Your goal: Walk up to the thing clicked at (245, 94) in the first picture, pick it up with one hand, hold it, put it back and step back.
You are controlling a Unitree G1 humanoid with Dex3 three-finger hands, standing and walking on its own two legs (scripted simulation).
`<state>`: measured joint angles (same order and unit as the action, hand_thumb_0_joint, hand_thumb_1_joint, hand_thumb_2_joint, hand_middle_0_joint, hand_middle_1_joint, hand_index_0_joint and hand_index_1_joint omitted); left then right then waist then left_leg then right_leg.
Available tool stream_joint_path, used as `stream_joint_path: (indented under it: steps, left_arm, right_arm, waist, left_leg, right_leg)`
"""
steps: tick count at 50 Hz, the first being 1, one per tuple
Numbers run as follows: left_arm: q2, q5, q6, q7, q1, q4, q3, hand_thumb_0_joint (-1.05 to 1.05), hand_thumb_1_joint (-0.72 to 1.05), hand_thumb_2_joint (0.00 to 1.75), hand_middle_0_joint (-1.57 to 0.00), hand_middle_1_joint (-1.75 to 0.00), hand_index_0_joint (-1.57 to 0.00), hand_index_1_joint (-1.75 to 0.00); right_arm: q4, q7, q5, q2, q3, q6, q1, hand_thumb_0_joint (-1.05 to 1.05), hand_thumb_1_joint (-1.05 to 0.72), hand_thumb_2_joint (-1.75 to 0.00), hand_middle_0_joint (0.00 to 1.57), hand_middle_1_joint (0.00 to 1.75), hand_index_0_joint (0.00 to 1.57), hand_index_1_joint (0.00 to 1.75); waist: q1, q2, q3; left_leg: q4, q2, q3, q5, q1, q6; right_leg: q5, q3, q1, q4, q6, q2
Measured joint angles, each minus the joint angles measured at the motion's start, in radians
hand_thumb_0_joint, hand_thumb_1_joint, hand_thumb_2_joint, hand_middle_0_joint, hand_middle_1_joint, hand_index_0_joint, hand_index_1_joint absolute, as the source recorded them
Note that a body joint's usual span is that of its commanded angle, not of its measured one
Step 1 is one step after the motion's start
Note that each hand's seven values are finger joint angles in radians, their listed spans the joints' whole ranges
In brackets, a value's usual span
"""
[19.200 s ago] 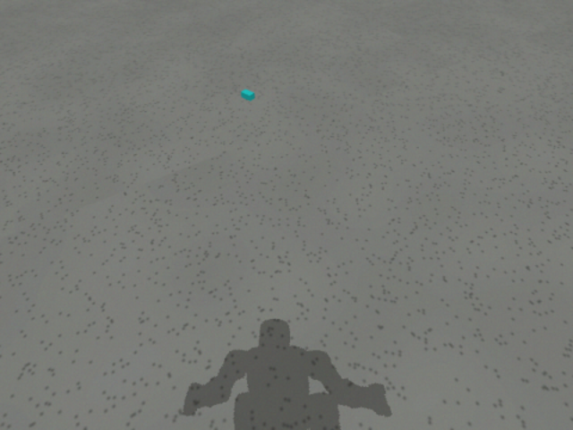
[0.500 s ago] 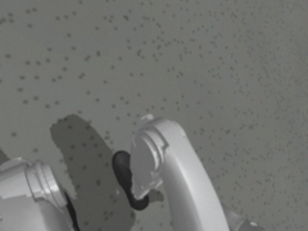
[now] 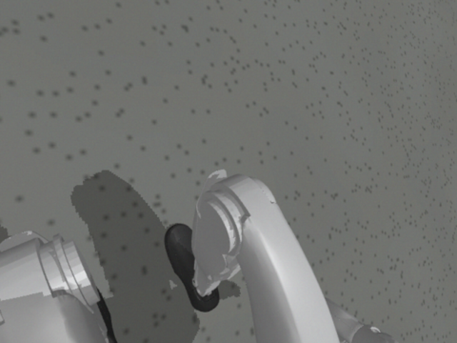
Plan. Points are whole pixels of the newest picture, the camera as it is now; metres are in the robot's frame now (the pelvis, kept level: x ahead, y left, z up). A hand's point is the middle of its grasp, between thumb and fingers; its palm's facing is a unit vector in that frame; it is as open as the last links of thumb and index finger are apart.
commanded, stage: close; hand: left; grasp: from above
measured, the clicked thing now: out of the picture +0.43 +0.36 -0.29
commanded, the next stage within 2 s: settle in 0.68 s
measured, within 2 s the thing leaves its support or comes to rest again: leaves its support in 1.08 s
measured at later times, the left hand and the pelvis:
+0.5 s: hand out of the picture +0.42 +0.35 -0.26, palm faces -0.40 -0.19 -0.89, open 7.8 cm; pelvis +0.00 +0.00 +0.00, yaw +0 degrees
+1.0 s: hand out of the picture +0.42 +0.36 -0.25, palm faces -0.40 -0.22 -0.89, open 7.6 cm; pelvis +0.00 +0.00 +0.00, yaw +0 degrees
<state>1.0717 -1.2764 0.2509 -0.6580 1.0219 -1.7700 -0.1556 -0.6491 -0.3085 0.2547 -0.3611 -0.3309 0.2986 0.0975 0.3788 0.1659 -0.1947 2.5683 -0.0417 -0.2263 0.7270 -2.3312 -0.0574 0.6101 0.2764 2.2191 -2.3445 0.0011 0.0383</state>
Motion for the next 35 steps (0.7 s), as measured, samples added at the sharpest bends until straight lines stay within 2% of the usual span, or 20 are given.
stream_joint_path:
  steps: [12,21,35]
  left_arm:
    - [-0.002,-0.005,-0.003,-0.015,0.008,-0.009,0.015,-0.02,0.24,0.43,-0.68,-0.58,-0.76,-0.56]
    - [0.004,0.018,-0.012,-0.012,0.017,-0.004,0.016,0.0,0.32,0.35,-0.77,-0.53,-0.81,-0.49]
    - [0.007,0.042,-0.007,0.006,0.009,0.009,0.027,0.0,0.35,0.26,-0.81,-0.46,-0.86,-0.41]
  right_arm:
    - [0.004,-0.004,0.0,-0.007,0.001,0.016,-0.011,0.0,-0.9,-0.9,0.2,0.3,0.2,0.3]
    - [0.003,-0.001,-0.004,-0.008,0.001,0.017,-0.017,0.0,-0.9,-0.9,0.2,0.3,0.2,0.3]
    - [0.008,0.001,-0.007,-0.004,-0.01,0.006,-0.004,0.0,-0.9,-0.9,0.2,0.3,0.2,0.3]
  waist:
    - [-0.003,0.0,-0.001]
    - [-0.001,0.0,-0.008]
    - [-0.003,-0.003,-0.013]
  left_leg:
    - [0.0,-0.001,0.003,-0.001,0.001,-0.003]
    - [-0.004,-0.001,0.001,-0.002,0.002,-0.001]
    - [-0.003,0.0,-0.004,-0.002,0.005,0.0]
  right_leg:
    - [-0.001,-0.002,-0.001,0.0,-0.002,0.001]
    - [-0.003,-0.002,-0.001,0.005,-0.002,0.002]
    - [-0.004,0.002,-0.006,0.006,-0.002,0.004]
